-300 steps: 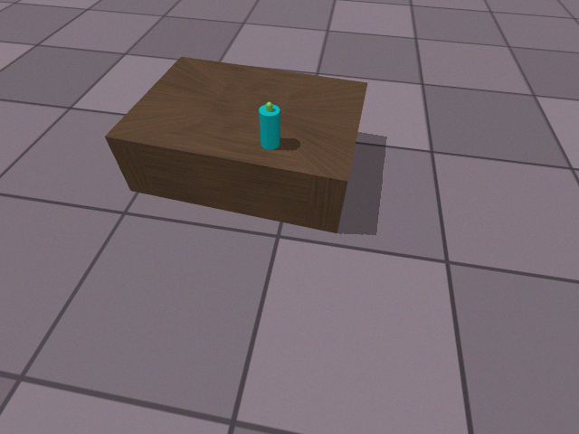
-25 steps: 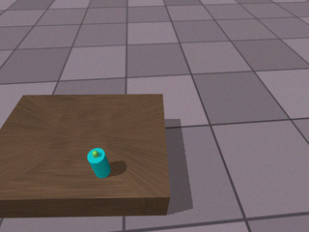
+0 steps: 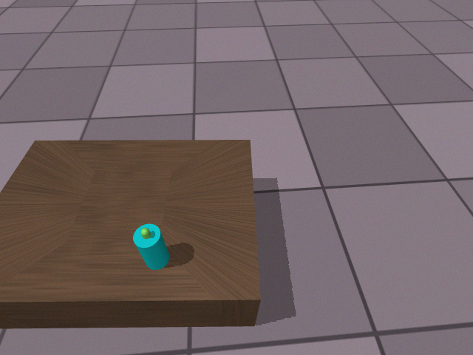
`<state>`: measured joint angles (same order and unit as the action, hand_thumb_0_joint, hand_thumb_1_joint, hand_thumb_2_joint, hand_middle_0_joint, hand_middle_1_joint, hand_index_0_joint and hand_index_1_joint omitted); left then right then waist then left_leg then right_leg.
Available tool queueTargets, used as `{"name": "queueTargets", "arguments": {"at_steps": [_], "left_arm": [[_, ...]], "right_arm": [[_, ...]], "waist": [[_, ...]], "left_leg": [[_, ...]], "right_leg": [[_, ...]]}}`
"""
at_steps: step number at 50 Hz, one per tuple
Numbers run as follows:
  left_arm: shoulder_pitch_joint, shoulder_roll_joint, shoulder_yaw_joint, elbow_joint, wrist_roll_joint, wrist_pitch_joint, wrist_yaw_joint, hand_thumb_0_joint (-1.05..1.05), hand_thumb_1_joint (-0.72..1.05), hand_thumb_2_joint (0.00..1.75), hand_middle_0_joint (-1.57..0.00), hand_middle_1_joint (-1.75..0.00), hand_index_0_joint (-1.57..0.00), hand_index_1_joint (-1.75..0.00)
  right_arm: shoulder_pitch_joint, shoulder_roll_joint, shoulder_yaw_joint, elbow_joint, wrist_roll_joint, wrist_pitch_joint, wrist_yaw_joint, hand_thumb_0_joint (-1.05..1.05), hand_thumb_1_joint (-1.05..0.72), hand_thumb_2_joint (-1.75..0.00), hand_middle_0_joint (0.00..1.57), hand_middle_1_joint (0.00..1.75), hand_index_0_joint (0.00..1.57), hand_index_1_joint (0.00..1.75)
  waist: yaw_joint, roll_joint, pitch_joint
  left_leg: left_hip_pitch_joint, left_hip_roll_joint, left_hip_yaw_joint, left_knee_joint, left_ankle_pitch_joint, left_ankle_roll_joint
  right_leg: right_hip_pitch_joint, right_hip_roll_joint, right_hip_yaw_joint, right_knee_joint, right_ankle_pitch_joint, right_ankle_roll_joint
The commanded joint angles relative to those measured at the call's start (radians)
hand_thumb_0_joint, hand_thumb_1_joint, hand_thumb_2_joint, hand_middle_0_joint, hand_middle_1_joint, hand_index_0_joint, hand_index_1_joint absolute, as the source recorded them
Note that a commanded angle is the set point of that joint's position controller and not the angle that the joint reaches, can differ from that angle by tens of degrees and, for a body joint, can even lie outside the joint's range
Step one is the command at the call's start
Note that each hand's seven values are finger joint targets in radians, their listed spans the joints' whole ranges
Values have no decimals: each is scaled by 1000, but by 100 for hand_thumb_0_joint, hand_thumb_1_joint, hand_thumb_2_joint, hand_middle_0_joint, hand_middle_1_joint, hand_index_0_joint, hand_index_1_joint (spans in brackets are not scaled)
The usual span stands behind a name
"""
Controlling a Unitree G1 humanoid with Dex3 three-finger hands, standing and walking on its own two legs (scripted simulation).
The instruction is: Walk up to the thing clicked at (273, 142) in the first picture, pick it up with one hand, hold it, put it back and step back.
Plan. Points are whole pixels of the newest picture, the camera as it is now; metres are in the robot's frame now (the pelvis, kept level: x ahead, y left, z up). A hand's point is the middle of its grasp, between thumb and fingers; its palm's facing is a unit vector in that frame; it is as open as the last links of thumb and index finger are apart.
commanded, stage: stand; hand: left
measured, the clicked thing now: (151, 245) +0.48 +0.26 -0.36
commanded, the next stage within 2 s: go down in 0.56 s
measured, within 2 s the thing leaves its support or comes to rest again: neither
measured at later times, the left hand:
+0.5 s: hand out of the picture +0.09 +0.26 -0.15, palm faces +0.00 -0.94 -0.35, open 7.4 cm
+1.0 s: hand out of the picture +0.16 +0.27 -0.15, palm faces +0.04 -0.94 -0.34, open 13.5 cm
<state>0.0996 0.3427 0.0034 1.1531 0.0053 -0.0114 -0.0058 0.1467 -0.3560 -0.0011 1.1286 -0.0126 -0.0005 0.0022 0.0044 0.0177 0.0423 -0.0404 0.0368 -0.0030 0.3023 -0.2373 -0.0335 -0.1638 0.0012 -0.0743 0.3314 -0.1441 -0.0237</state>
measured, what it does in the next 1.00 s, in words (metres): stands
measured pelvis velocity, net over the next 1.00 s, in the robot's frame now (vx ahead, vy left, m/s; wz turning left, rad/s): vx -0.01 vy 0.01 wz -0.01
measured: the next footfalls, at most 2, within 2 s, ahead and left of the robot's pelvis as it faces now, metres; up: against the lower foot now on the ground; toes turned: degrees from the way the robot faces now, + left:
none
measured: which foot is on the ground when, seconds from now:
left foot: down 0.00-1.00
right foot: down 0.00-1.00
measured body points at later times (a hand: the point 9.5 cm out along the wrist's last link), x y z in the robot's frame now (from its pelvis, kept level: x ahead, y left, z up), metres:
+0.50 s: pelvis +0.01 +0.00 +0.00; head +0.02 +0.00 +0.45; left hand +0.09 +0.31 -0.13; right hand +0.08 -0.30 -0.13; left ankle -0.05 +0.14 -0.75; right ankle +0.02 -0.10 -0.75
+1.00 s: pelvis -0.01 +0.01 -0.01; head +0.04 +0.01 +0.43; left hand +0.15 +0.32 -0.12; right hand +0.09 -0.25 -0.13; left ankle -0.05 +0.14 -0.75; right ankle +0.02 -0.10 -0.75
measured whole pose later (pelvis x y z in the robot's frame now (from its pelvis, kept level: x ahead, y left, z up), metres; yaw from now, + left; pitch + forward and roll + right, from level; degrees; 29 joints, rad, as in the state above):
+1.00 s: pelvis -0.01 +0.01 -0.01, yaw -1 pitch +5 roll +0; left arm 0.04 0.33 0.16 0.84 0.04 0.16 -0.02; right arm 0.24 -0.24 -0.01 0.74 0.04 -0.05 -0.05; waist -0.02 0.00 0.00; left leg -0.30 0.02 0.01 0.54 -0.33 -0.01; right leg -0.41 -0.02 -0.06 0.51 -0.20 -0.01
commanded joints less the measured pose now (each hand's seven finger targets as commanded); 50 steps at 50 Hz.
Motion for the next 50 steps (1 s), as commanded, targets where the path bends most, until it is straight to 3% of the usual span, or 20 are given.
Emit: {"name": "queueTargets", "arguments": {"at_steps": [1, 2, 6, 15, 20, 32, 33, 34, 35, 36, 37, 38, 39, 40, 42, 44, 46, 48, 49, 50], "left_arm": [[-45, 220, 37, -56, 0, -23, 13, 0, 90, 90, -20, -30, -20, -30], [-39, 224, 37, -56, 0, -23, 13, 0, 90, 90, -20, -30, -20, -30], [-42, 219, 37, -58, 2, -25, 15, 0, 90, 90, -20, -30, -20, -30], [-42, 217, 42, -58, 3, -26, 16, 0, 90, 90, -20, -30, -20, -30], [-52, 224, 44, -58, 1, -22, 15, 0, 90, 90, -20, -30, -20, -30], [-48, 218, 43, -65, 1, -21, 15, 0, 90, 90, -20, -30, -20, -30], [-43, 216, 42, -63, 0, -21, 14, 0, 82, 82, -12, -22, -12, -22], [-393, 62, 53, -414, -54, -111, 27, 0, 74, 74, -4, -14, -4, -14], [-518, 132, 77, -404, -51, -103, 37, 0, 66, 66, 0, -6, -1, -6], [-284, 197, 113, -208, -28, -63, 36, 0, 58, 58, 0, -1, 0, 0], [-170, 220, 155, -60, -5, -25, 23, 0, 50, 50, 0, -2, -1, -1], [-286, 258, 174, -139, 12, -28, 11, 0, 42, 42, 0, -3, -2, -2], [-308, 268, 187, -214, 31, -38, 3, 0, 34, 34, 0, -3, -1, -2], [-148, 268, 225, -181, 46, -22, 1, 0, 26, 26, -1, -3, -3, -2], [-33, 231, 221, -241, 47, 30, -5, 0, 13, 19, -1, -3, -2, -2], [-57, 233, 228, -325, 47, 81, 2, 0, -1, 14, -2, -3, -3, -1], [-50, 183, 198, -371, 44, 145, -2, 0, -10, 12, -3, -2, -4, -1], [-57, 181, 196, -448, 38, 197, 0, 0, -21, 11, -4, -3, -4, -2], [-28, 183, 206, -421, 38, 222, 4, 0, -28, 10, -4, -4, -4, -4], [-46, 153, 177, -474, 33, 236, -1, 0, -32, 10, -4, -5, -5, -5]], "right_arm": [[-16, -200, -31, -51, -1, -24, -12, 0, -90, -90, 20, 30, 20, 30], [-24, -203, -33, -52, 1, -23, -11, 0, -90, -90, 20, 30, 20, 30], [-33, -208, -34, -59, 1, -25, -13, 0, -90, -90, 20, 30, 20, 30], [-34, -208, -35, -67, 2, -27, -17, 0, -90, -90, 20, 30, 20, 30], [-35, -200, -34, -69, -1, -23, -17, 0, -90, -90, 20, 30, 20, 30], [-35, -199, -31, -71, 1, -27, -17, 0, -90, -90, 20, 30, 20, 30], [-41, -204, -33, -69, 1, -27, -17, 0, -98, -94, 20, 30, 20, 30], [-51, -42, 5, -344, 66, -75, -39, 0, -102, -93, 20, 30, 20, 30], [-12, -77, -5, -312, 68, -81, -49, 0, -101, -93, 20, 30, 20, 30], [38, -88, -15, -286, 68, -69, -54, 0, -102, -93, 20, 30, 20, 30], [57, -90, -31, -299, 60, -61, -53, 0, -101, -93, 20, 30, 20, 30], [62, -87, -40, -334, 54, -64, -53, 0, -100, -93, 20, 30, 20, 30], [73, -88, -60, -361, 40, -72, -55, 0, -101, -93, 20, 30, 20, 30], [99, -81, -67, -374, 33, -77, -53, 0, -100, -92, 20, 30, 20, 30], [100, -77, -72, -431, 40, -81, -54, 0, -98, -92, 20, 30, 20, 30], [75, -70, -70, -470, 48, -91, -61, 0, -97, -91, 20, 30, 20, 30], [45, -60, -63, -513, 50, -99, -63, 0, -95, -91, 20, 30, 20, 30], [36, -54, -58, -548, 53, -106, -67, 0, -93, -90, 20, 30, 20, 30], [40, -53, -54, -551, 52, -110, -70, 0, -92, -90, 20, 30, 20, 30], [41, -48, -52, -558, 52, -117, -69, 0, -90, -90, 20, 30, 20, 30]], "waist": [[-5, -11, -64], [1, -14, -58], [-1, -16, -75], [-3, -14, -101], [-6, -18, -67], [-4, -4, -77], [1, -1, -68], [-127, -10, 52], [-87, -26, -22], [-47, -50, -3], [-39, -88, -51], [-31, -78, -106], [-21, -52, -213], [16, 1, -281], [34, 35, -313], [21, 25, -288], [9, 14, -220], [2, -23, -226], [-1, -23, -202], [-11, -24, -179]], "left_leg": [[-92, 106, -69, -61, 118, 45], [-79, 103, -70, -62, 102, 43], [-65, 109, -69, -49, 160, 43], [-40, 114, -60, -44, 242, 42], [-51, 110, -62, -60, 171, 42], [-46, 115, -62, -65, 208, 42], [-41, 114, -64, -69, 185, 42], [-214, -41, 49, 22, 60, 46], [-217, -47, 45, 40, 18, 55], [-246, -45, 44, 48, 15, 51], [-280, -54, 45, 100, 29, 55], [-308, -55, 43, 136, 39, 59], [-293, -55, 41, 154, 72, 55], [-303, -64, 39, 167, 119, 46], [-299, -71, 40, 170, 174, 38], [-296, -68, 33, 157, 169, 37], [-309, -62, 28, 155, 108, 40], [-315, -56, 27, 164, 70, 43], [-332, -57, 28, 169, 48, 44], [-339, -54, 27, 174, 37, 43]], "right_leg": [[100, -145, 138, -36, 137, 0], [84, -139, 138, -45, 101, 2], [102, -148, 138, -31, 198, -1], [137, -148, 125, -15, 286, -2], [111, -145, 131, -33, 201, -3], [120, -148, 132, -23, 234, -3], [102, -146, 132, -32, 199, 0], [-130, -15, 49, 10, 66, 18], [-70, -21, 43, 17, 1, 22], [-56, -13, 31, 21, -36, 16], [-61, -19, 33, 48, -33, 17], [-66, -26, 38, 88, -9, 19], [-24, -32, 47, 130, 49, 18], [23, -38, 47, 154, 94, 12], [49, -33, 49, 158, 146, 4], [39, -25, 41, 135, 132, 5], [-21, -17, 31, 119, 51, 4], [-44, -12, 23, 122, 1, 7], [-65, -12, 24, 126, -21, 8], [-91, -10, 22, 134, -34, 9]]}}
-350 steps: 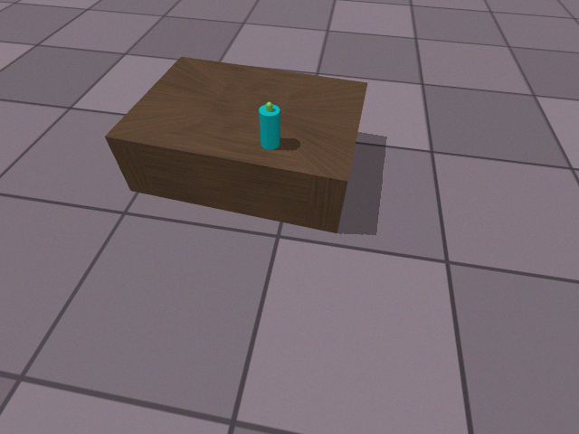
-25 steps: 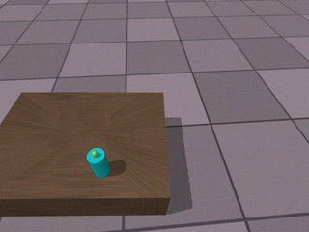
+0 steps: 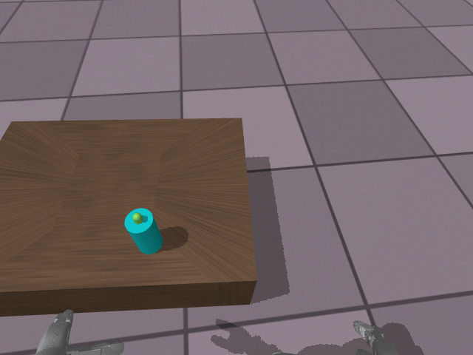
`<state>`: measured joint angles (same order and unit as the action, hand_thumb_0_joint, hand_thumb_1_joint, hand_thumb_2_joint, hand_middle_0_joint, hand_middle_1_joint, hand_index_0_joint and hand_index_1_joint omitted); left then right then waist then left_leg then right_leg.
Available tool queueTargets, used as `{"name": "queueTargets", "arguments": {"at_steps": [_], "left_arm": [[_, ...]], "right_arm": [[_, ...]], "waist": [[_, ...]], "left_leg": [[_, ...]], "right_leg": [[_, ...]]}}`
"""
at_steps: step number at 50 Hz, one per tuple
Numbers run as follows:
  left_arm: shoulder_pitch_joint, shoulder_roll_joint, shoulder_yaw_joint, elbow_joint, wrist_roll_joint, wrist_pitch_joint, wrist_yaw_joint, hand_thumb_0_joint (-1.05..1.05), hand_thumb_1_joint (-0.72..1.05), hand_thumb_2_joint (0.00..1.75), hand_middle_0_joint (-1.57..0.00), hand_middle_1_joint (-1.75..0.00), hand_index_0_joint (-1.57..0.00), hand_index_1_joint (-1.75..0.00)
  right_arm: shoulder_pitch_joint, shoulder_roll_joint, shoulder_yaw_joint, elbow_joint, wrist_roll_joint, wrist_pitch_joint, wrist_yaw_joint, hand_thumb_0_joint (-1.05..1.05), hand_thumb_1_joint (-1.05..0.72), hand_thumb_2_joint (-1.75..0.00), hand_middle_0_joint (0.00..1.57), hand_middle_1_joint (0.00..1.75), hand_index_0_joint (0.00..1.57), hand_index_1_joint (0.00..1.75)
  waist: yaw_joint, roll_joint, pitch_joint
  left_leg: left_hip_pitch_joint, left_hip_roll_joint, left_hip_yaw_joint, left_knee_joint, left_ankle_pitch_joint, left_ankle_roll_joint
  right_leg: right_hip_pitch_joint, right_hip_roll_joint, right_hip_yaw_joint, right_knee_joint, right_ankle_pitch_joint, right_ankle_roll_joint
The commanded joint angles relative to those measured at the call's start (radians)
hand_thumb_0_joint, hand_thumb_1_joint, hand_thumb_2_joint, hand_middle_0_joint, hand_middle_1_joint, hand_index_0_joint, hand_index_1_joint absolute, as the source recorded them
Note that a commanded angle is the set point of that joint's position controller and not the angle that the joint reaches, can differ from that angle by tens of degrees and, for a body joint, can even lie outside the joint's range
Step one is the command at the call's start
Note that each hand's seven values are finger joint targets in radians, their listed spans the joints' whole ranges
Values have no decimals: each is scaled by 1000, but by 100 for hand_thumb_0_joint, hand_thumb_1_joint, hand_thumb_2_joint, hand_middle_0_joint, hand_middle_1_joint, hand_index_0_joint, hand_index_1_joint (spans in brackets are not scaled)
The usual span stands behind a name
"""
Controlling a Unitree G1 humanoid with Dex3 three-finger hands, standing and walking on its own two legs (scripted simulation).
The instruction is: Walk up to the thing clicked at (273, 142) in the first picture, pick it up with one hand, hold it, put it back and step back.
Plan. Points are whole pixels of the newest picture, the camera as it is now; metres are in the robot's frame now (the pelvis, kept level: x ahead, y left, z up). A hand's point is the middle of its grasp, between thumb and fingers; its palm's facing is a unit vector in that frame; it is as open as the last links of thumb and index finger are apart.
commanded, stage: go down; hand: left
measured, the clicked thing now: (144, 230) +0.49 +0.26 -0.34
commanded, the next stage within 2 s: none
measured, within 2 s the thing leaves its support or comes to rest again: neither
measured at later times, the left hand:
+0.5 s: hand (81, 352) +0.16 +0.27 -0.14, palm faces +0.06 -0.94 -0.33, open 17.4 cm
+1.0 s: hand out of the picture +0.14 +0.28 -0.13, palm faces +0.12 -0.93 -0.34, open 17.3 cm
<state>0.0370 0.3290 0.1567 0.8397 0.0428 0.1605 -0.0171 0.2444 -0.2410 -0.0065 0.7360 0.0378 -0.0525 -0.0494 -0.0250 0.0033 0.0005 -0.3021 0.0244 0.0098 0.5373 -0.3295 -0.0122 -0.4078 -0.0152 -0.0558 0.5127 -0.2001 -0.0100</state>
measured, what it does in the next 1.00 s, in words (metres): lowers itself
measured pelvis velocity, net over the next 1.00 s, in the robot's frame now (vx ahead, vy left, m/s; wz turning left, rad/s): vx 0.00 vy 0.02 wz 0.04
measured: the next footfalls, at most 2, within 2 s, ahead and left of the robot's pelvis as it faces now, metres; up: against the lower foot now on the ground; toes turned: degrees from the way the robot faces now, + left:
none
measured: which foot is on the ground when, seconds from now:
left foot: down 0.00-1.00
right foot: down 0.00-1.00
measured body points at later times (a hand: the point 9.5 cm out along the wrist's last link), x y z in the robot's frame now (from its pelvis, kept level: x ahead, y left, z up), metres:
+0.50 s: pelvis +0.01 +0.02 -0.03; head +0.05 +0.03 +0.42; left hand +0.15 +0.32 -0.11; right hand +0.17 -0.23 -0.11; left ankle -0.04 +0.13 -0.73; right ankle +0.04 -0.11 -0.73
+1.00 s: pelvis +0.00 +0.02 -0.05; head +0.04 +0.03 +0.40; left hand +0.14 +0.33 -0.11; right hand +0.17 -0.23 -0.12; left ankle -0.04 +0.13 -0.73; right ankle +0.04 -0.11 -0.73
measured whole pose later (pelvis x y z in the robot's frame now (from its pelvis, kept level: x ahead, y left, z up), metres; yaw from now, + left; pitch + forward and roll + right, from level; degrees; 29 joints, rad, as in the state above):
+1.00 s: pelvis +0.00 +0.02 -0.05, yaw +2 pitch +12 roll -3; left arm 0.36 0.36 0.17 0.13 -0.02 0.51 -0.03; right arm 0.27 -0.24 0.02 0.59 0.03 -0.22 -0.16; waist -0.03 0.03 -0.15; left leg -0.65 0.02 -0.05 1.00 -0.55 0.01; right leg -0.71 -0.04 -0.10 0.90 -0.39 0.01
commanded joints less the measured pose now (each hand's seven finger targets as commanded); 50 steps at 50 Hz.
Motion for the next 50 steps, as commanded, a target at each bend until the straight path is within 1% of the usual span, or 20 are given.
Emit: {"name": "queueTargets", "arguments": {"at_steps": [1, 2, 3, 4, 6, 7, 8, 9, 11, 13, 15, 18, 19, 21, 29, 34, 36, 40, 45, 50], "left_arm": [[-41, 166, 15, -229, -8, 68, 9, 0, -37, 9, -5, -5, -5, -5], [21, 188, 52, -176, -7, 85, 16, 0, -41, 8, -6, -5, -6, -5], [-20, 164, 25, -263, -11, 83, 13, 0, -47, 7, -6, -6, -6, -6], [11, 211, 63, -262, -5, 91, 19, 0, -50, 7, -6, -6, -6, -6], [-14, 171, 24, -363, -9, 90, 10, 0, -54, 6, -6, -7, -7, -7], [29, 209, 66, -349, -7, 98, 15, 0, -56, 5, -7, -7, -8, -7], [47, 198, 62, -366, -7, 104, 14, 0, -57, 5, -7, -7, -7, -7], [49, 172, 31, -400, -6, 106, 9, 0, -59, 5, -7, -6, -7, -6], [88, 203, 65, -458, -5, 120, 13, 0, -56, 6, -7, -7, -7, -7], [129, 167, 29, -487, -7, 145, 5, 0, -56, 6, -6, -7, -7, -7], [133, 150, 24, -509, -14, 167, 6, 0, -57, 5, -7, -6, -7, -6], [168, 173, 41, -566, -14, 198, 5, 0, -57, 6, -6, -5, -6, -6], [186, 156, 22, -585, -15, 205, 1, 0, -58, 5, -7, -5, -6, -5], [213, 175, 41, -624, -18, 223, 2, 0, -58, 5, -7, -5, -7, -5], [278, 169, 42, -754, -25, 271, 8, 0, -54, 8, -6, -5, -6, -6], [305, 192, 66, -820, -27, 291, 14, 0, -53, 9, -6, -5, -5, -6], [333, 176, 55, -824, -31, 296, 13, 0, -52, 9, -6, -5, -5, -6], [317, 191, 69, -869, -38, 304, 7, 0, -53, 9, -6, -4, -5, -5], [338, 213, 102, -873, -46, 318, 5, 0, -56, 9, -6, -4, -5, -5], [122, 276, 143, -862, -51, 281, -1, 0, -60, 9, -6, -4, -5, -5]], "right_arm": [[-49, -161, -46, -170, 1, -74, -18, 0, -90, -90, 20, 30, 20, 30], [-43, -161, -45, -170, 0, -81, -20, 0, -88, -89, 20, 30, 20, 30], [-36, -158, -47, -180, -1, -91, -19, 0, -88, -89, 20, 30, 20, 30], [-32, -157, -43, -176, -3, -97, -21, 0, -88, -89, 20, 30, 20, 30], [-29, -158, -47, -189, -4, -112, -23, 0, -88, -89, 20, 30, 20, 30], [-14, -167, -50, -182, -4, -116, -25, 0, -88, -89, 20, 30, 20, 30], [-16, -162, -49, -185, -6, -121, -26, 0, -88, -89, 20, 30, 20, 30], [-14, -162, -50, -191, -7, -127, -28, 0, -87, -89, 20, 30, 20, 30], [-9, -157, -46, -199, -9, -131, -35, 0, -88, -89, 20, 30, 20, 30], [-14, -161, -46, -201, -11, -135, -40, 0, -87, -89, 20, 30, 20, 30], [-26, -156, -41, -208, -12, -142, -44, 0, -87, -89, 20, 30, 20, 30], [-34, -151, -35, -222, -13, -150, -50, 0, -87, -89, 20, 30, 20, 30], [-30, -152, -38, -228, -13, -152, -52, 0, -87, -89, 20, 30, 20, 30], [-25, -152, -37, -233, -13, -155, -57, 0, -87, -89, 20, 30, 20, 30], [-26, -139, -31, -271, -13, -177, -79, 0, -87, -89, 20, 30, 20, 30], [-18, -141, -36, -286, -14, -189, -92, 0, -88, -89, 20, 30, 20, 30], [-17, -143, -39, -286, -14, -193, -97, 0, -88, -89, 20, 30, 20, 30], [-19, -151, -40, -289, -14, -204, -103, 0, -89, -89, 20, 30, 20, 30], [-22, -139, -28, -293, -13, -217, -113, 0, -89, -90, 20, 30, 20, 30], [-13, -152, -28, -273, -14, -243, -134, 0, -89, -90, 20, 30, 20, 30]], "waist": [[12, 4, -139], [18, 0, -127], [2, 2, -156], [18, 21, -182], [0, 46, -212], [2, 73, -203], [2, 65, -212], [-6, 74, -224], [0, 76, -269], [-5, 82, -249], [-9, 70, -225], [1, 83, -222], [-4, 84, -232], [0, 86, -265], [0, 88, -267], [-1, 81, -303], [-4, 78, -297], [-3, 98, -281], [2, 86, -260], [-34, 90, -249]], "left_leg": [[-78, -34, 8, -51, 128, 18], [-95, -34, 4, -40, 119, 18], [-89, -30, 2, -23, 149, 17], [-91, -32, 0, -12, 157, 17], [-83, -28, -7, 20, 212, 8], [-94, -23, -10, 31, 245, 1], [-99, -20, -16, 45, 257, -2], [-100, -19, -17, 59, 272, -4], [-100, -23, -17, 84, 304, -2], [-116, -17, -23, 99, 328, -9], [-144, -12, -37, 105, 298, -11], [-180, -13, -46, 127, 265, -10], [-183, -10, -51, 136, 277, -13], [-187, -11, -52, 162, 303, -12], [-259, -15, -65, 226, 251, -8], [-281, -18, -62, 269, 279, -5], [-290, -17, -66, 278, 279, -7], [-298, -2, -94, 271, 262, -12], [-343, -20, -82, 281, 146, 0], [-361, -21, -77, 288, 56, 9]], "right_leg": [[127, 11, -1, -34, 19, -8], [119, 11, -3, -27, 9, -6], [112, 15, -3, -7, 38, -9], [130, 11, -3, 7, 47, -8], [103, 14, 1, 47, 93, -12], [96, 14, -2, 63, 112, -15], [96, 16, -4, 75, 116, -16], [83, 15, -4, 90, 129, -16], [99, 12, -2, 108, 164, -16], [72, 15, -8, 129, 167, -20], [44, 19, -16, 138, 130, -18], [22, 17, -18, 160, 100, -17], [7, 17, -18, 174, 104, -16], [13, 15, -21, 190, 124, -16], [-53, 11, -21, 252, 85, -11], [-60, 9, -21, 285, 115, -10], [-76, 10, -24, 297, 108, -10], [-108, 10, -24, 313, 68, -10], [-124, 6, -20, 298, 7, -6], [-156, 3, -9, 295, -50, -4]]}}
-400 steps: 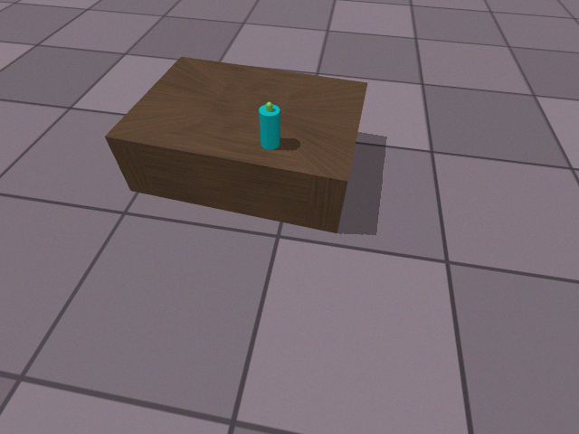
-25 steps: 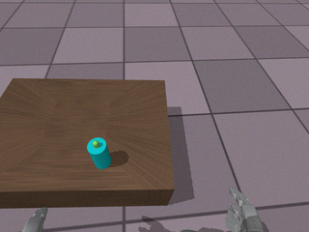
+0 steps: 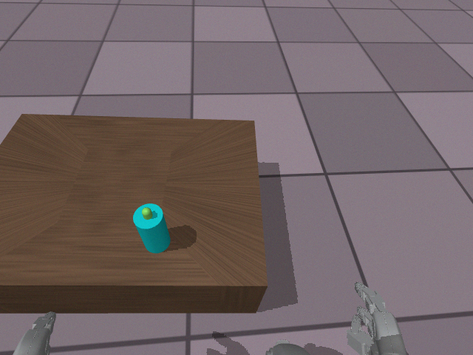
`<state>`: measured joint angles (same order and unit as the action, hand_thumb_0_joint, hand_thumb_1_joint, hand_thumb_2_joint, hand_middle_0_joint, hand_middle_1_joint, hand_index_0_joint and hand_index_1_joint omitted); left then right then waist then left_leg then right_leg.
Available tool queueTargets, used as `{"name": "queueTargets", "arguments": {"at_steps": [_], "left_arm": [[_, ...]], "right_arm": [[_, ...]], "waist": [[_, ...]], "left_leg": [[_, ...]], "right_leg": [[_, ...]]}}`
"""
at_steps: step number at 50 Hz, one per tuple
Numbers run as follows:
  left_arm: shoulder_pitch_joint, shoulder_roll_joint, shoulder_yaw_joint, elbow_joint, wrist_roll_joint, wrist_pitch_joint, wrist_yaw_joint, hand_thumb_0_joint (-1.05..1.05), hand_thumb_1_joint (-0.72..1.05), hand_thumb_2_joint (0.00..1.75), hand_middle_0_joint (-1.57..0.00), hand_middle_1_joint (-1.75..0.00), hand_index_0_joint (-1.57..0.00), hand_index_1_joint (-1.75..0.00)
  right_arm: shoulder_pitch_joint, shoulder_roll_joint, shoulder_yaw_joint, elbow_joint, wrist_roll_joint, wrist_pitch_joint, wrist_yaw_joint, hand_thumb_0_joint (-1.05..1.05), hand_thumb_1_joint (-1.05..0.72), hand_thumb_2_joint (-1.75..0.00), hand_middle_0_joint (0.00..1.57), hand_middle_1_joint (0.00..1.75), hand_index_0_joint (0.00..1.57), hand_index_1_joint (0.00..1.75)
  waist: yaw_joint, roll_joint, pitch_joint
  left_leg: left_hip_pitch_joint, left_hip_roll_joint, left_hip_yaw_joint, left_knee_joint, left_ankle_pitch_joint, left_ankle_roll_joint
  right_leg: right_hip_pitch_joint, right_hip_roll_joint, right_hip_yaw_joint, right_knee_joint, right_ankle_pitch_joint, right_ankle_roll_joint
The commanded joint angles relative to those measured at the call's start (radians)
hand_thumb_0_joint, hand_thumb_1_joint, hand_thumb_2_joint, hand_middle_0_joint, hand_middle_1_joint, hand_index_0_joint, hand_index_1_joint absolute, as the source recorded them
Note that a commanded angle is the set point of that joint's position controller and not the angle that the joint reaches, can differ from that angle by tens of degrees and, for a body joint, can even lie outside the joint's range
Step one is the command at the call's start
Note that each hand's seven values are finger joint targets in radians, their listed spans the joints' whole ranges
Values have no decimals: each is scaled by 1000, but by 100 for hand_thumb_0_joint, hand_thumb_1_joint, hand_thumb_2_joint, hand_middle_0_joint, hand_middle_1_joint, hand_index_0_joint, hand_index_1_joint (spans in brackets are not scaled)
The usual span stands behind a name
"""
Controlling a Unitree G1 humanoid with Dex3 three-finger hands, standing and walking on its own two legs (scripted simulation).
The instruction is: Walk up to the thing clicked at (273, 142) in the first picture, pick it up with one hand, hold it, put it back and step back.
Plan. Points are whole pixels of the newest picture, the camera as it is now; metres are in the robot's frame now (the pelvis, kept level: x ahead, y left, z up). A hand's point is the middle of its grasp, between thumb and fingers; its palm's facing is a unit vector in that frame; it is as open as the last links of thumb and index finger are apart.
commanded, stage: go down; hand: left
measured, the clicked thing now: (152, 226) +0.50 +0.22 -0.29
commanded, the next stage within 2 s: approach in 1.66 s
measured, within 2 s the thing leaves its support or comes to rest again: neither
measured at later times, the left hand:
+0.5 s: hand (37, 255) +0.31 +0.35 -0.03, palm faces +0.20 -0.96 -0.19, open 17.6 cm
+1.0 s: hand (25, 220) +0.37 +0.38 -0.02, palm faces +0.24 -0.97 -0.11, open 17.5 cm
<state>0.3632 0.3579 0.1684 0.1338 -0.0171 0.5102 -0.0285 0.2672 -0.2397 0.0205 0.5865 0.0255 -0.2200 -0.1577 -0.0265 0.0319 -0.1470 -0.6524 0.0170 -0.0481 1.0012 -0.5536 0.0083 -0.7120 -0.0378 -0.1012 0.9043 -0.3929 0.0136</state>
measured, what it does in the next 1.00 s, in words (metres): stands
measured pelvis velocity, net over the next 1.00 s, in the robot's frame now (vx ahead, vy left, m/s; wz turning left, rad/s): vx -0.03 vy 0.00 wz -0.03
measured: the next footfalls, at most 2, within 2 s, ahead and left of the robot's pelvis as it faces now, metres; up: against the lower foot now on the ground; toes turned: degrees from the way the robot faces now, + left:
none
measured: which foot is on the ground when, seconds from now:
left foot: down 0.00-1.00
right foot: down 0.00-1.00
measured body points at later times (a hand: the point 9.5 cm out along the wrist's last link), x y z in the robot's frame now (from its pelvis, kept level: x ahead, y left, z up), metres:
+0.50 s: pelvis -0.03 +0.00 -0.01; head +0.07 +0.02 +0.43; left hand +0.29 +0.40 -0.02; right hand +0.06 -0.29 -0.10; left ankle -0.03 +0.11 -0.68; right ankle +0.03 -0.14 -0.68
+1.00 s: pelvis -0.03 +0.00 -0.04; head +0.12 +0.04 +0.39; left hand +0.35 +0.44 -0.01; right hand +0.03 -0.29 -0.13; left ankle -0.03 +0.11 -0.68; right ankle +0.03 -0.14 -0.68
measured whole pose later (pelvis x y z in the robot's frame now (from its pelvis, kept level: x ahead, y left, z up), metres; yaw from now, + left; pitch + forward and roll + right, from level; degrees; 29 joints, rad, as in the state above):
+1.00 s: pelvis -0.03 +0.00 -0.04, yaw -2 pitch +23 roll -3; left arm -0.64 0.89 0.69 1.24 -0.05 -0.23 -0.52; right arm 0.31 -0.33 0.08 0.69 -0.04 -0.19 -0.12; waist -0.10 -0.03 -0.07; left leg -1.03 0.03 -0.05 1.18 -0.55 0.00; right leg -1.08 -0.03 -0.10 1.05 -0.36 0.00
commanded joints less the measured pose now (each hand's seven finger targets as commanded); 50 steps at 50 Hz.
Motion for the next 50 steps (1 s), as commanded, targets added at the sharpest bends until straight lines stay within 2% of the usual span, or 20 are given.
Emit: {"name": "queueTargets", "arguments": {"at_steps": [1, 4, 8, 10, 12, 15, 16, 18, 20, 21, 23, 24, 26, 28, 30, 36, 40, 43, 46, 50], "left_arm": [[-236, 274, 159, -135, 4, -81, 6, 0, -59, 9, -6, -3, -4, -5], [-356, 337, 205, -83, -14, -130, -13, 0, -58, 10, -6, -4, -4, -6], [-511, 413, 262, 79, -32, -206, -73, 0, -60, 8, -7, -5, -5, -6], [-560, 458, 298, 177, -41, -241, -111, 0, -61, 7, -7, -6, -6, -7], [-609, 461, 301, 306, -45, -278, -161, 0, -61, 5, -8, -6, -7, -6], [-702, 500, 318, 408, -47, -350, -227, 0, -61, 3, -9, -5, -8, -5], [-712, 535, 347, 453, -50, -376, -250, 0, -61, 2, -9, -5, -8, -5], [-773, 549, 351, 541, -49, -433, -293, 0, -61, 1, -9, -5, -9, -5], [-806, 613, 401, 622, -48, -497, -318, 0, -61, 2, -8, -5, -8, -5], [-818, 601, 396, 669, -51, -526, -333, 0, -61, 2, -8, -5, -8, -5], [-872, 643, 433, 702, -54, -589, -358, 0, -61, 3, -8, -5, -8, -5], [-927, 702, 465, 668, -58, -620, -369, 0, -61, 2, -8, -5, -8, -5], [-978, 740, 485, 679, -55, -658, -388, 0, -61, 4, -7, -5, -7, -5], [-987, 745, 500, 759, -61, -684, -404, 0, -61, 5, -7, -5, -7, -6], [-1059, 808, 529, 762, -60, -719, -414, 0, -61, 6, -7, -5, -6, -6], [-1128, 870, 558, 854, -59, -764, -450, 0, -59, 9, -7, -6, -6, -7], [-1168, 880, 543, 906, -62, -780, -471, 0, -60, 9, -7, -6, -6, -8], [-1200, 927, 567, 912, -61, -792, -479, 0, -58, 10, -7, -6, -6, -8], [-1211, 932, 557, 931, -60, -797, -488, 0, -58, 10, -8, -6, -6, -8], [-1250, 970, 579, 924, -60, -805, -493, 0, -60, 10, -8, -5, -6, -8]], "right_arm": [[-28, -152, -51, -111, -1, -81, -30, 0, -89, -90, 20, 30, 20, 30], [-24, -158, -43, -91, 1, -100, -40, 0, -89, -90, 20, 30, 20, 30], [-16, -174, -41, -41, 1, -119, -40, 0, -90, -90, 20, 30, 20, 30], [-2, -187, -45, -21, -1, -126, -36, 0, -89, -90, 20, 30, 20, 30], [26, -191, -48, -4, -2, -124, -28, 0, -90, -90, 20, 30, 20, 30], [53, -198, -50, 4, -5, -127, -15, 0, -90, -90, 20, 30, 20, 30], [64, -205, -50, 10, -8, -125, -11, 0, -90, -90, 20, 30, 20, 30], [79, -209, -48, 11, -12, -122, -3, 0, -90, -90, 20, 30, 20, 30], [92, -220, -47, 14, -17, -114, 6, 0, -90, -90, 20, 30, 20, 30], [97, -227, -49, 7, -20, -111, 11, 0, -90, -90, 20, 30, 20, 30], [111, -236, -52, 7, -26, -96, 18, 0, -90, -90, 20, 30, 20, 30], [119, -238, -50, 3, -28, -92, 18, 0, -90, -90, 20, 30, 20, 30], [138, -255, -57, 11, -32, -76, 19, 0, -89, -89, 20, 30, 20, 30], [148, -267, -54, 22, -38, -63, 20, 0, -89, -90, 20, 30, 20, 30], [166, -273, -49, 41, -43, -52, 19, 0, -88, -90, 20, 30, 20, 30], [184, -281, -35, 56, -54, -28, 15, 0, -87, -89, 20, 30, 20, 30], [185, -286, -23, 57, -58, -18, 14, 0, -86, -89, 20, 30, 20, 30], [194, -285, -12, 59, -61, -9, 15, 0, -86, -89, 20, 30, 20, 30], [198, -288, -7, 63, -63, -2, 18, 0, -86, -89, 20, 30, 20, 30], [203, -296, -5, 65, -64, 7, 19, 0, -86, -89, 20, 30, 20, 30]], "waist": [[-28, 61, -103], [-31, 49, -113], [-31, 79, -111], [-20, 95, -126], [-31, 87, -161], [-21, 91, -189], [-13, 98, -205], [-19, 85, -190], [-6, 79, -179], [-8, 74, -163], [-3, 85, -219], [4, 93, -261], [3, 127, -309], [-11, 119, -281], [-10, 129, -311], [-23, 128, -346], [-41, 125, -333], [-41, 129, -381], [-43, 149, -373], [-45, 170, -420]], "left_leg": [[-14, -15, -17, -170, 267, -10], [-32, -27, 0, -159, 209, 2], [-36, -26, 1, -165, 203, 1], [-42, -23, -5, -174, 213, -1], [-29, -20, -5, -166, 269, -4], [-37, -18, 2, -161, 316, -5], [-33, -15, 2, -155, 354, -9], [-56, -10, 1, -147, 355, -9], [-97, -7, -1, -131, 349, -11], [-112, -5, 0, -131, 337, -12], [-105, -4, 1, -112, 372, -14], [-100, -8, 10, -103, 370, -11], [-66, -5, 6, -108, 391, -18], [-60, 2, -8, -97, 403, -22], [-59, 4, -12, -83, 410, -23], [-102, -6, 3, -50, 373, -12], [-133, -5, 2, -30, 350, -8], [-150, -9, 4, -1, 394, -6], [-134, -5, -1, 7, 414, -8], [-96, 1, -15, 22, 455, -14]], "right_leg": [[145, 24, 39, -98, 133, -26], [145, 18, 53, -115, 101, -22], [139, 20, 55, -112, 96, -26], [150, 23, 51, -102, 100, -30], [159, 26, 47, -94, 139, -33], [170, 27, 49, -80, 178, -37], [174, 28, 46, -72, 202, -40], [143, 30, 44, -59, 201, -42], [108, 29, 44, -43, 185, -45], [95, 31, 42, -30, 173, -49], [81, 28, 47, -8, 201, -52], [107, 24, 55, -7, 207, -50], [93, 23, 57, 8, 217, -54], [28, 27, 49, 17, 205, -55], [14, 24, 52, 24, 203, -55], [3, 18, 64, 30, 189, -54], [-30, 19, 62, 34, 176, -53], [-4, 16, 64, 48, 215, -52], [-41, 18, 60, 58, 214, -53], [-80, 22, 53, 78, 224, -55]]}}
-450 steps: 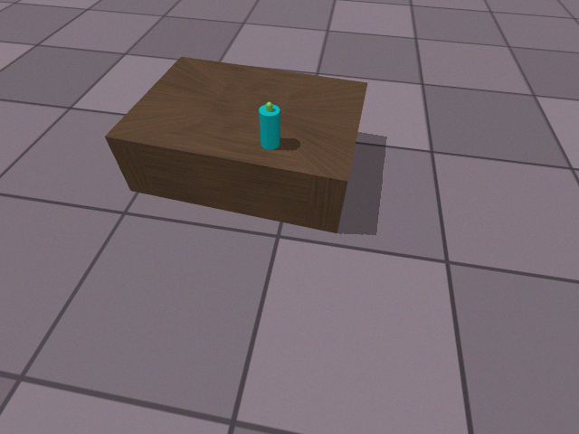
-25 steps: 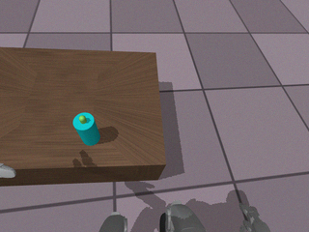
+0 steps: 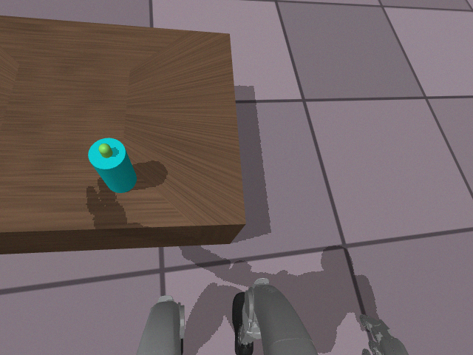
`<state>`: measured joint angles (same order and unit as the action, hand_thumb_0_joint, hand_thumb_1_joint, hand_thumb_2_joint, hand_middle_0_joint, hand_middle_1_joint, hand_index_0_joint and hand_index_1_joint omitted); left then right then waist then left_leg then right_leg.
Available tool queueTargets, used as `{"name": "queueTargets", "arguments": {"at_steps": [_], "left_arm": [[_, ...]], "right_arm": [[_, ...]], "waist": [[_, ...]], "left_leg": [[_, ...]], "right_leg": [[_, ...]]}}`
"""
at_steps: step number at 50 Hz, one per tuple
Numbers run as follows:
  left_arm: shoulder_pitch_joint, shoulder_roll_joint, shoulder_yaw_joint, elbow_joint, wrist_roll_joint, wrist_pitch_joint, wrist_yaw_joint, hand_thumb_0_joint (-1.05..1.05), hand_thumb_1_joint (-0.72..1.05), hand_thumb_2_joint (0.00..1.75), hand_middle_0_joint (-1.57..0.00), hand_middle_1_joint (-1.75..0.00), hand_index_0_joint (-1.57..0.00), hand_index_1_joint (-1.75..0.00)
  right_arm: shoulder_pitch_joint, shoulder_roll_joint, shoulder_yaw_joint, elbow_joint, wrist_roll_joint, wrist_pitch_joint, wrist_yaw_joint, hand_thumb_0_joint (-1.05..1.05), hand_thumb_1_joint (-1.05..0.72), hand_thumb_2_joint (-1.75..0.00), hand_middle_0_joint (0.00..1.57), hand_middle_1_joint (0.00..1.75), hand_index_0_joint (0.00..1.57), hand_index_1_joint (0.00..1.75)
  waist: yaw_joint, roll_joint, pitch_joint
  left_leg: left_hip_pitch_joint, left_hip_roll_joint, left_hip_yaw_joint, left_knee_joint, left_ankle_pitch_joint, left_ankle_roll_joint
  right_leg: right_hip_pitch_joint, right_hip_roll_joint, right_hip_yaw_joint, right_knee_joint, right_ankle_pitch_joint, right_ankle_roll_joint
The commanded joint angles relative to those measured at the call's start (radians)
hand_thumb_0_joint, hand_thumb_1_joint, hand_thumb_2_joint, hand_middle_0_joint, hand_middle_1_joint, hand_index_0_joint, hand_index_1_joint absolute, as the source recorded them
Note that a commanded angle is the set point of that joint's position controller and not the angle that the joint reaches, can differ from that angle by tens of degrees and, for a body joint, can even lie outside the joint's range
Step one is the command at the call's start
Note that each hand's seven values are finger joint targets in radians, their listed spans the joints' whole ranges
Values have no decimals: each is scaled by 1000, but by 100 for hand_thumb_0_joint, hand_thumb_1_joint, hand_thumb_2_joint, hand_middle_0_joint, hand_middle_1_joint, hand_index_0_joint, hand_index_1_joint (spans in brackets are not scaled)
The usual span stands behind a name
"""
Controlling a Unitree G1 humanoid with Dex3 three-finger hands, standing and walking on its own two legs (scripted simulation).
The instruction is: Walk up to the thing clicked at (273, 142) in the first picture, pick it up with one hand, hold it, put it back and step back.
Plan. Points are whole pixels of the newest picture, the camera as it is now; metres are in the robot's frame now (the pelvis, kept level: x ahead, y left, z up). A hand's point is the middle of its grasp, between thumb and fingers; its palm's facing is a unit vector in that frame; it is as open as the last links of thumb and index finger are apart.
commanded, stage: go down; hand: left
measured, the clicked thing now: (113, 164) +0.53 +0.24 -0.25
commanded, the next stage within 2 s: approach in 0.66 s
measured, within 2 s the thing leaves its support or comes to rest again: neither
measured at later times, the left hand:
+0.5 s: hand out of the picture +0.42 +0.42 +0.02, palm faces +0.27 -0.96 -0.09, open 17.6 cm
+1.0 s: hand out of the picture +0.44 +0.42 +0.00, palm faces +0.28 -0.96 -0.03, open 17.6 cm
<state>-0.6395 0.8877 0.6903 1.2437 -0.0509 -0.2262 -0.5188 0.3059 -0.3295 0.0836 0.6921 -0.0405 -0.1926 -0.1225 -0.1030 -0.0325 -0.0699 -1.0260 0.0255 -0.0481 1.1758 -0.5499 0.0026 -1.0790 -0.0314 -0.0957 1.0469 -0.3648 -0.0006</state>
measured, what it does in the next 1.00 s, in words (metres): stands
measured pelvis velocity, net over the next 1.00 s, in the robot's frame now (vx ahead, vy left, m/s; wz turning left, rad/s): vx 0.00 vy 0.01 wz -0.02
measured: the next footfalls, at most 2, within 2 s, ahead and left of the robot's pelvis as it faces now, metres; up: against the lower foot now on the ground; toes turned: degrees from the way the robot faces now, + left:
none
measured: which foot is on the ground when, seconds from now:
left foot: down 0.00-1.00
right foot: down 0.00-1.00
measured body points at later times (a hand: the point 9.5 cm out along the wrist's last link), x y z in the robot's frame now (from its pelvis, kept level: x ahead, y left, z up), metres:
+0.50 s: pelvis +0.00 +0.01 -0.01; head +0.17 +0.06 +0.40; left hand +0.40 +0.47 +0.03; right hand +0.07 -0.27 -0.10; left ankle +0.00 +0.11 -0.65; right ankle +0.07 -0.13 -0.65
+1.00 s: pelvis +0.00 +0.01 -0.04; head +0.19 +0.07 +0.37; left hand +0.42 +0.47 +0.01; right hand +0.06 -0.27 -0.12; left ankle +0.00 +0.11 -0.65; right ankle +0.07 -0.13 -0.65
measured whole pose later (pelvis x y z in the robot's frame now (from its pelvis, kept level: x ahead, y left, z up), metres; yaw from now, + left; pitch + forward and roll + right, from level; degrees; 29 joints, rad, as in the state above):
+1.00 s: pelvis +0.00 +0.01 -0.04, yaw -1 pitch +29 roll -6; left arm -0.83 1.00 0.73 1.34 -0.12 -0.36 -0.56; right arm 0.30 -0.34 0.14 0.65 -0.06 -0.17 -0.10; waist -0.14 -0.03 -0.09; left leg -1.25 0.02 -0.06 1.35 -0.61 0.02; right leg -1.28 -0.04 -0.11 1.18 -0.40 0.01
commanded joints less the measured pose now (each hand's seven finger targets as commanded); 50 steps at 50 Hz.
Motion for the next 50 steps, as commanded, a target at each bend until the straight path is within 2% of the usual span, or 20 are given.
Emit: {"name": "queueTargets", "arguments": {"at_steps": [1, 3, 5, 6, 11, 13, 16, 18, 22, 24, 26, 27, 30, 34, 36, 38, 39, 44, 48, 50], "left_arm": [[-251, 440, 53, -178, -27, -67, -6, 0, -60, 11, -8, -6, -5, -8], [-263, 452, 63, -182, -28, -68, -6, 0, -59, 10, -8, -5, -5, -8], [-291, 456, 57, -191, -26, -70, -6, 0, -60, 9, -8, -5, -5, -7], [-285, 474, 74, -196, -29, -71, -9, 0, -59, 10, -8, -5, -5, -8], [-303, 473, 69, -187, -30, -70, -14, 0, -61, 9, -8, -6, -6, -8], [-311, 478, 67, -186, -30, -67, -18, 0, -61, 9, -8, -5, -5, -8], [-319, 481, 61, -184, -29, -70, -17, 0, -61, 10, -8, -5, -5, -8], [-325, 484, 69, -182, -33, -70, -19, 0, -61, 9, -8, -5, -5, -8], [-332, 488, 64, -197, -34, -66, -22, 0, -60, 8, -8, -4, -5, -7], [-343, 514, 86, -216, -34, -70, -20, 0, -61, 10, -8, -5, -5, -8], [-325, 510, 92, -198, -34, -67, -22, 0, -61, 10, -8, -5, -5, -8], [-333, 490, 69, -205, -34, -67, -24, 0, -61, 10, -8, -5, -5, -8], [-346, 510, 89, -207, -34, -69, -20, 0, -61, 11, -8, -5, -5, -8], [-342, 500, 79, -191, -35, -70, -24, 0, -59, 10, -7, -5, -4, -8], [-374, 488, 70, -196, -39, -72, -29, 0, -60, 11, -7, -5, -4, -8], [-365, 521, 93, -195, -40, -76, -28, 0, -61, 10, -10, -7, -5, -12], [-376, 520, 92, -183, -41, -78, -32, 0, -61, 4, -10, -4, -7, -7], [-396, 444, 65, -90, -62, -127, -36, 0, -58, 6, -8, -5, -5, -8], [-413, 370, 50, -32, -109, -216, -46, 0, -57, 7, -7, -6, -5, -8], [-412, 370, 56, -5, -127, -266, -50, 0, -58, 7, -7, -6, -5, -9]], "right_arm": [[154, -202, -63, -41, 1, -20, -16, 0, -86, -90, 20, 30, 20, 30], [162, -202, -61, -41, 1, -15, -18, 0, -87, -90, 20, 30, 20, 30], [160, -204, -59, -46, -1, -13, -15, 0, -86, -89, 20, 30, 20, 30], [156, -206, -59, -48, 0, -12, -16, 0, -87, -90, 20, 30, 20, 30], [156, -202, -51, -56, -1, -5, -16, 0, -87, -90, 20, 30, 20, 30], [165, -205, -51, -52, -2, -4, -14, 0, -87, -90, 20, 30, 20, 30], [161, -203, -52, -57, -1, -4, -14, 0, -87, -90, 20, 30, 20, 30], [163, -201, -48, -61, -1, 0, -15, 0, -87, -90, 20, 30, 20, 30], [174, -208, -48, -60, -2, 1, -12, 0, -87, -90, 20, 30, 20, 30], [181, -213, -47, -59, -5, 2, -10, 0, -87, -90, 20, 30, 20, 30], [180, -212, -48, -56, -3, 5, -11, 0, -87, -90, 20, 30, 20, 30], [177, -211, -48, -54, -4, 6, -10, 0, -87, -90, 20, 30, 20, 30], [176, -208, -47, -62, -3, 9, -9, 0, -87, -90, 20, 30, 20, 30], [178, -213, -48, -61, -5, 11, -8, 0, -87, -90, 20, 30, 20, 30], [180, -214, -46, -60, -6, 12, -8, 0, -88, -90, 20, 30, 20, 30], [181, -215, -43, -62, -5, 13, -8, 0, -89, -90, 20, 30, 20, 30], [182, -218, -42, -58, -6, 14, -8, 0, -88, -89, 20, 30, 20, 30], [160, -203, -27, -63, -12, 9, 0, 0, -87, -89, 20, 30, 20, 30], [132, -198, -10, -69, -18, 2, 15, 0, -87, -89, 20, 30, 20, 30], [121, -201, -5, -69, -23, 1, 21, 0, -88, -89, 20, 30, 20, 30]], "waist": [[26, 255, -481], [24, 226, -500], [22, 253, -483], [30, 257, -498], [12, 254, -500], [16, 267, -502], [13, 263, -486], [12, 263, -501], [14, 289, -513], [16, 304, -547], [18, 282, -533], [17, 315, -509], [16, 291, -509], [15, 301, -500], [-3, 307, -493], [6, 291, -510], [2, 298, -495], [-22, 243, -408], [-44, 200, -418], [-53, 199, -475]], "left_leg": [[262, -6, -18, -146, 463, -12], [244, -9, -14, -139, 443, -4], [247, -7, -22, -144, 437, -10], [254, -7, -24, -137, 450, -11], [229, -5, -24, -125, 458, -8], [248, -5, -29, -119, 475, -11], [221, -4, -31, -129, 404, -10], [211, -6, -28, -122, 402, -9], [272, 1, -42, -116, 482, -19], [306, 5, -50, -104, 551, -25], [296, 4, -51, -104, 550, -22], [314, 10, -59, -114, 542, -30], [263, 3, -49, -113, 477, -22], [294, 9, -59, -114, 497, -27], [297, 13, -65, -107, 514, -30], [279, 8, -58, -102, 509, -23], [283, 11, -64, -102, 508, -26], [139, 5, -58, -62, 383, -15], [24, -4, -51, 45, 366, -7], [-44, -12, -43, 121, 371, -1]], "right_leg": [[272, 15, 44, -55, 202, -42], [291, 15, 49, -58, 204, -39], [263, 16, 42, -52, 185, -43], [261, 17, 40, -47, 189, -43], [268, 16, 43, -39, 207, -41], [243, 19, 40, -36, 203, -43], [232, 22, 38, -37, 158, -43], [243, 19, 42, -35, 163, -43], [206, 25, 31, -28, 182, -45], [196, 26, 24, -15, 213, -47], [196, 28, 24, -17, 214, -46], [152, 31, 19, -12, 189, -48], [189, 28, 27, -21, 173, -47], [153, 32, 21, -15, 166, -47], [129, 32, 21, -12, 171, -48], [163, 29, 26, -13, 182, -45], [134, 31, 23, -8, 171, -46], [72, 28, 30, 24, 110, -45], [-11, 25, 36, 112, 112, -44], [-41, 20, 44, 174, 129, -42]]}}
